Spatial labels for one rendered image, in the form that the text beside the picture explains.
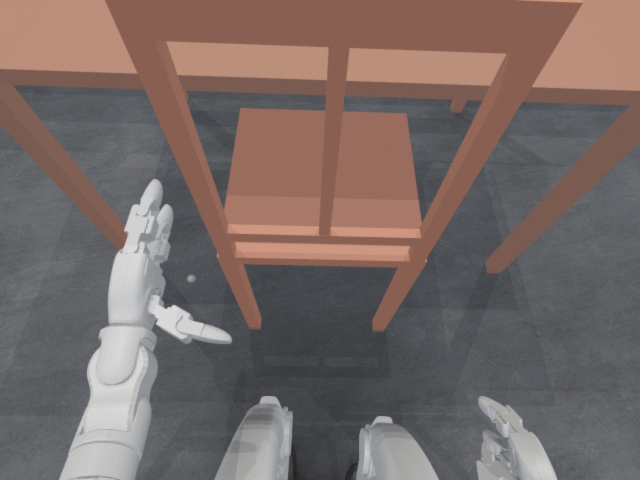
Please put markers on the chair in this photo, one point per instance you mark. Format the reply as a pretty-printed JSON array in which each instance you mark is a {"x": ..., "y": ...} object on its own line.
[{"x": 334, "y": 188}]

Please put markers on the right robot thigh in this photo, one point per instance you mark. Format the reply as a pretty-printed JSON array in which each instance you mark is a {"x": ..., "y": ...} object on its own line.
[{"x": 388, "y": 452}]

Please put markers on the table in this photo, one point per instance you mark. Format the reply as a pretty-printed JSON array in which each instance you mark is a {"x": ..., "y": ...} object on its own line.
[{"x": 76, "y": 43}]

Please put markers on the left robot forearm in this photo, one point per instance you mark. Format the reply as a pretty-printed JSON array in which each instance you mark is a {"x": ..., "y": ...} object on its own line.
[{"x": 111, "y": 436}]

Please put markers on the robot thigh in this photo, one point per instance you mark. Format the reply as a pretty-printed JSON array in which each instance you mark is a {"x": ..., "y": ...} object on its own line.
[
  {"x": 388, "y": 452},
  {"x": 264, "y": 436}
]

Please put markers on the left robot thigh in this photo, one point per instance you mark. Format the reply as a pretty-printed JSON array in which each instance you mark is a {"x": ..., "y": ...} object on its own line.
[{"x": 264, "y": 436}]

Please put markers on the robot right hand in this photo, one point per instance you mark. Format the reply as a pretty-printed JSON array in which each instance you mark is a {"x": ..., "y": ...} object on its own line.
[{"x": 521, "y": 458}]

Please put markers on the robot left hand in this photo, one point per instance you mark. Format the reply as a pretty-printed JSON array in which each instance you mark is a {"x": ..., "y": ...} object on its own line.
[{"x": 136, "y": 273}]

